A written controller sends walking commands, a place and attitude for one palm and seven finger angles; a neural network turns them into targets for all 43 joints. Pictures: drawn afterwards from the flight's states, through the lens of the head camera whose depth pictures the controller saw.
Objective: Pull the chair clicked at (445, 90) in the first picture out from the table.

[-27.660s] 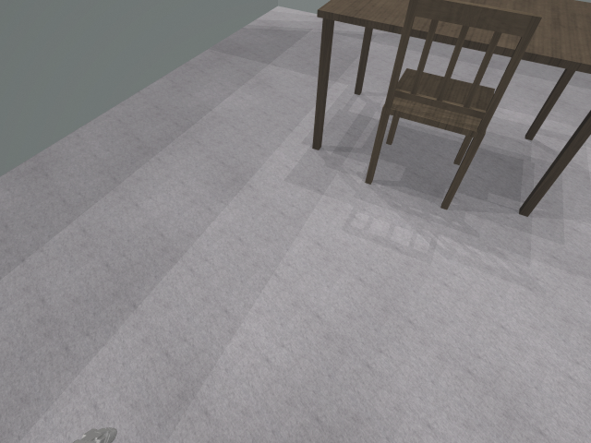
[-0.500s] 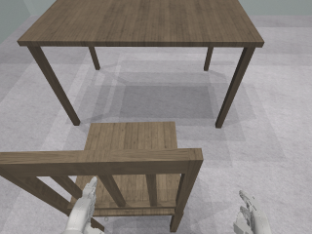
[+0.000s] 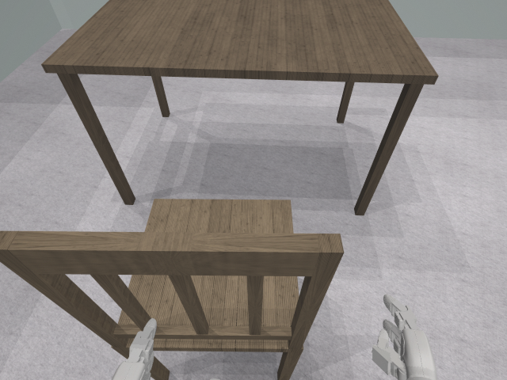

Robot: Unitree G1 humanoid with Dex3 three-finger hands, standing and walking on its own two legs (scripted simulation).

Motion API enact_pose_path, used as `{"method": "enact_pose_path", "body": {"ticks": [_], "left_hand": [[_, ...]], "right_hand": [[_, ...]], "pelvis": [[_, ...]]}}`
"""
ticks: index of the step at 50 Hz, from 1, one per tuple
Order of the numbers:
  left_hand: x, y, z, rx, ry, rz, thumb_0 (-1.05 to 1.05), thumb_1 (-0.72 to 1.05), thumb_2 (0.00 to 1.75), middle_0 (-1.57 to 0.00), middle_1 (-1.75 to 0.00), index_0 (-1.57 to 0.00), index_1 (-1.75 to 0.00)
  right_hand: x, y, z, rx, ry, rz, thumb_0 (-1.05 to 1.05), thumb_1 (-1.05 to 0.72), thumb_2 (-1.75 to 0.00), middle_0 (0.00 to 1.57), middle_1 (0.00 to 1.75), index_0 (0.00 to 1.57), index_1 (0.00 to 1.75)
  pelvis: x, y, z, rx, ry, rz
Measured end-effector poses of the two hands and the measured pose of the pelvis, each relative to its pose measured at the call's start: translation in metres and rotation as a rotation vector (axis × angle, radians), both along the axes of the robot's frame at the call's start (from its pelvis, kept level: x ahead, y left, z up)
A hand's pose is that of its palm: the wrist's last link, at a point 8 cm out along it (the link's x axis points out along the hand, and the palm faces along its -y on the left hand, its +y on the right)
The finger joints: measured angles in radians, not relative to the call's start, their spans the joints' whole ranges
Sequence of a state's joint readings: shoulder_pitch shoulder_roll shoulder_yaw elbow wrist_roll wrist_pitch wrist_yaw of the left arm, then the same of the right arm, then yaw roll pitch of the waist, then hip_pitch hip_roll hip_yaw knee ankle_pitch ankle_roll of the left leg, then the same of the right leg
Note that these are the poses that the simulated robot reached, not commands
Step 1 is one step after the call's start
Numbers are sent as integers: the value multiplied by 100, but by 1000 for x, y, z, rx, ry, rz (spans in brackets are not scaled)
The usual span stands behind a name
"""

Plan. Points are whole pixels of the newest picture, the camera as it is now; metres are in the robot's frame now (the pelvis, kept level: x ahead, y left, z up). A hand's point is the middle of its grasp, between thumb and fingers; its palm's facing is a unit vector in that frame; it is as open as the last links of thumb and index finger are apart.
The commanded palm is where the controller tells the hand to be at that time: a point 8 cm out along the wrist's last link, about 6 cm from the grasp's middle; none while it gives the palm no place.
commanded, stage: draw the hand back to the body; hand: left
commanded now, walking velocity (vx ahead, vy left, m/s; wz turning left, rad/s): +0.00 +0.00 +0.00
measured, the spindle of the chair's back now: (192, 305) +0.26 +0.12 -0.04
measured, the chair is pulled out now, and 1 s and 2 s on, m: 0.58 0.58 0.57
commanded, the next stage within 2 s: step back with the hand held close in 1.58 s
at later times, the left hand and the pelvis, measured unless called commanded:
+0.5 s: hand (132, 369) +0.14 +0.15 +0.07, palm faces -0.01 -1.00 -0.09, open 17.2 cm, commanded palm +0.10 +0.22 +0.11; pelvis -0.01 +0.00 +0.00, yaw +0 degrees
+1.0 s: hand (95, 356) +0.15 +0.19 +0.10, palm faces +0.04 -0.87 -0.49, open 10.1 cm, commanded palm +0.14 +0.26 +0.21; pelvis +0.01 -0.02 +0.06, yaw +0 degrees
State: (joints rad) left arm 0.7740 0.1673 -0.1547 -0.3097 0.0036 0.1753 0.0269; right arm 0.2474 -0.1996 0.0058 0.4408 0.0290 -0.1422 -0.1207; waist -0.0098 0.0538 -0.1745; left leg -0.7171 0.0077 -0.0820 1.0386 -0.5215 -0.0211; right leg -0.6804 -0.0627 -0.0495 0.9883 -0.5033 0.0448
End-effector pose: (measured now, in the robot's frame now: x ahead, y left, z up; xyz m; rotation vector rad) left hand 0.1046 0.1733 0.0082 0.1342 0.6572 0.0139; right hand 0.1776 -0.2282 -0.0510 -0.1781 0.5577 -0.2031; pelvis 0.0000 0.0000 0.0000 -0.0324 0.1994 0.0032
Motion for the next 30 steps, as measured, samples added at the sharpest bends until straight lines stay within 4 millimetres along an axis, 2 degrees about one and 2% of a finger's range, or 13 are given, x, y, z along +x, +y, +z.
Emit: {"method": "enact_pose_path", "body": {"ticks": [4,9,16,20,26,30], "left_hand": [[-1,2,7,-69,-84,45,-1,-54,20,-1,0,-1,0],[12,14,35,-89,-340,77,-1,-54,20,-1,0,-1,0],[17,22,54,-86,-545,-15,-1,-54,20,-1,0,-3,-1],[16,29,63,-67,-529,-29,-1,-54,20,-3,-1,-2,-1],[14,34,74,-45,-464,-31,-1,-51,22,-4,-2,-7,-3],[13,41,88,164,-369,-59,-1,-43,26,-4,-3,-15,-8]], "right_hand": [[0,0,-3,-6,-6,-2,2,-90,-90,20,30,21,30],[-3,1,-14,1,13,3,2,-90,-90,20,30,21,30],[-8,3,-31,47,51,-1,2,-90,-90,20,30,21,30],[-11,6,-30,76,53,-18,2,-90,-90,20,30,20,30],[-12,7,-15,87,12,-28,2,-90,-90,20,30,20,30],[-12,8,-4,61,27,-8,2,-90,-90,20,30,20,30]], "pelvis": [[-1,0,-4,-3,11,0],[-5,-1,-11,-9,20,1],[-13,-2,-19,-10,22,-7],[-15,-2,-15,-11,-4,-6],[-12,-4,-1,-7,-40,-4],[-8,-6,13,-9,-97,-6]]}}
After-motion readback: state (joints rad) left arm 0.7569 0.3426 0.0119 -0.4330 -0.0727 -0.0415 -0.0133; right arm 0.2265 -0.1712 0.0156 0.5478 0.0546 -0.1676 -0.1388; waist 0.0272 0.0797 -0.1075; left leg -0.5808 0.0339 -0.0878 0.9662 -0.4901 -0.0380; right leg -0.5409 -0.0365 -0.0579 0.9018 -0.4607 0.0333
